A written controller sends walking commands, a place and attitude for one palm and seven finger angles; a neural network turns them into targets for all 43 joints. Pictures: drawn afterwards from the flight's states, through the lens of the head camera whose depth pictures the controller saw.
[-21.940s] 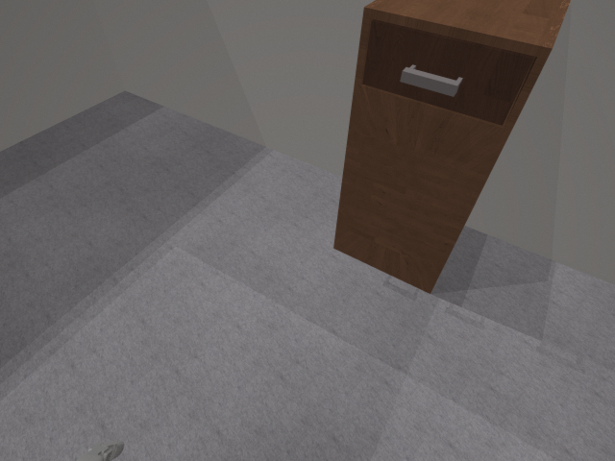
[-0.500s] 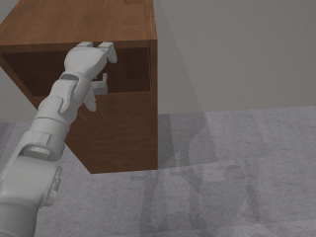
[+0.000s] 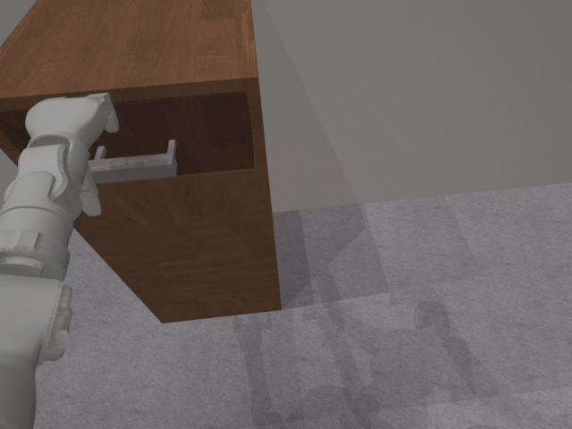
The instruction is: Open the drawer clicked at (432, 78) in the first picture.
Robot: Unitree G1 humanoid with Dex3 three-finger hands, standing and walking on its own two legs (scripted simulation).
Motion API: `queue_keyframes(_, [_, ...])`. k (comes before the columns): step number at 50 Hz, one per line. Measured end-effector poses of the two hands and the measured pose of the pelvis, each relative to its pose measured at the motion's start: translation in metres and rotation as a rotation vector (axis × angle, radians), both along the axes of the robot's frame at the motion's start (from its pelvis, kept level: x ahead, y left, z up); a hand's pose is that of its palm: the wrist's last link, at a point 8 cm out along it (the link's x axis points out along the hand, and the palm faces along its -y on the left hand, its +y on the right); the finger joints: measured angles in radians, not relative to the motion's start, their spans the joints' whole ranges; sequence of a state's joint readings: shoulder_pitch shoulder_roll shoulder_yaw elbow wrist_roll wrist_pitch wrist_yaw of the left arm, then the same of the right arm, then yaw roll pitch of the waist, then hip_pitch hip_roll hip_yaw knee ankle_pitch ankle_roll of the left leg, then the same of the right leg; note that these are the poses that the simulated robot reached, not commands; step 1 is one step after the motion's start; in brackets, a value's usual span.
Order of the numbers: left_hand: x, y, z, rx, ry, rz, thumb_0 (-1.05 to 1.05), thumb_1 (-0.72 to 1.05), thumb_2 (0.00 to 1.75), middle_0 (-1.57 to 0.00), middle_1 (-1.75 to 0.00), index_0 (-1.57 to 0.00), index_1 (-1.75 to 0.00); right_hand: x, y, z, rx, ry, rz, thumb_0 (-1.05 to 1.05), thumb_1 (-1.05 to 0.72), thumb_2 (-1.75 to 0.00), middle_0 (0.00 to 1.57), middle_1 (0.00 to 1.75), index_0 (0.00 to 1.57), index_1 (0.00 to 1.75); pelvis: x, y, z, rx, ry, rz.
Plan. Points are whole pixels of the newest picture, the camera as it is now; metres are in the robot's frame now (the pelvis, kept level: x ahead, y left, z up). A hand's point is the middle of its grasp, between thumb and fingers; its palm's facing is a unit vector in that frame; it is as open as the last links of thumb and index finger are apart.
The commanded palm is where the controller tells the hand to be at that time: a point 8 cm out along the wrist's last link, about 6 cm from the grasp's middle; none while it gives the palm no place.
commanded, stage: move the hooked fingers above the handle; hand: left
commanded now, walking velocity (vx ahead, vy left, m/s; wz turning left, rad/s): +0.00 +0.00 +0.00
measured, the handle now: (134, 158) +0.53 +0.25 +0.07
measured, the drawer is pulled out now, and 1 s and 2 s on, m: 0.00 0.00 0.00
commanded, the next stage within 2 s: lower the fingers behind the handle in 1.74 s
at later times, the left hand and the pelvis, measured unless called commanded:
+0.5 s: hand (141, 134) +0.50 +0.20 +0.14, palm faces +0.06 +0.01 -1.00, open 13.4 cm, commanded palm +0.46 +0.27 +0.19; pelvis +0.00 +0.02 +0.00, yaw -1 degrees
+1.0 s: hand (143, 141) +0.49 +0.20 +0.13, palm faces +0.11 -0.07 -0.99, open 13.8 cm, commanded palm +0.47 +0.26 +0.19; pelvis +0.01 +0.02 -0.01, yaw +1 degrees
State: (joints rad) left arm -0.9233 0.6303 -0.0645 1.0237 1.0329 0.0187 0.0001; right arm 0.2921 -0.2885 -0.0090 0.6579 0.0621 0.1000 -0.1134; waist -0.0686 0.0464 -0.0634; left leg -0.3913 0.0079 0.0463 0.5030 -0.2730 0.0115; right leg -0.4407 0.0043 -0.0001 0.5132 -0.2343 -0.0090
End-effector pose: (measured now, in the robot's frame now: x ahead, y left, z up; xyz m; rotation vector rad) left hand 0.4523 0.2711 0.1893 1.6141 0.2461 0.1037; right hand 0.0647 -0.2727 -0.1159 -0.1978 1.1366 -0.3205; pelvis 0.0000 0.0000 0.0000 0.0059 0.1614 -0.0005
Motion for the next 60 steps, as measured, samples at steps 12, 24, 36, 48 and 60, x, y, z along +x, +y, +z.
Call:
queue_keyframes(12, [0.003, -0.055, -0.014, -0.097, -0.118, -0.380, 0.00, -0.49, 0.31, -0.32, -1.20, -0.33, -1.20, -0.004, -0.010, 0.007, -0.067, 0.078, 0.031, 0.01, -0.90, -0.89, 0.20, 0.30, 0.20, 0.30, 0.008, 0.010, -0.004, -0.017, 0.021, 0.041])
queue_keyframes(24, [0.019, -0.071, 0.006, -0.035, -0.168, -0.208, 0.00, -0.49, 0.31, -0.47, -1.28, -0.38, -1.26, 0.016, 0.055, -0.022, 0.153, 0.016, 0.024, 0.01, -0.90, -0.89, 0.20, 0.30, 0.20, 0.30, 0.005, 0.018, -0.001, -0.003, 0.015, -0.013])
queue_keyframes(36, [0.002, 0.001, -0.009, -0.002, 0.012, -0.025, 0.01, -0.49, 0.31, -0.34, -1.21, -0.34, -1.22, 0.006, 0.021, -0.003, 0.035, -0.013, 0.017, 0.01, -0.90, -0.89, 0.21, 0.30, 0.20, 0.30, -0.001, 0.008, -0.001, -0.003, 0.009, 0.000])
queue_keyframes(48, [0.012, -0.060, -0.010, -0.099, -0.168, -0.358, 0.00, -0.49, 0.31, -0.33, -1.21, -0.33, -1.20, -0.012, -0.007, 0.005, -0.058, 0.094, 0.022, 0.01, -0.90, -0.89, 0.20, 0.30, 0.20, 0.30, 0.010, 0.014, -0.006, -0.018, 0.030, 0.036])
queue_keyframes(60, [0.014, -0.053, 0.012, -0.027, -0.161, -0.102, 0.01, -0.49, 0.31, -0.41, -1.25, -0.39, -1.26, 0.013, 0.047, -0.022, 0.156, -0.001, 0.011, 0.01, -0.90, -0.89, 0.20, 0.30, 0.20, 0.30, 0.006, 0.012, -0.001, 0.001, 0.005, -0.021])
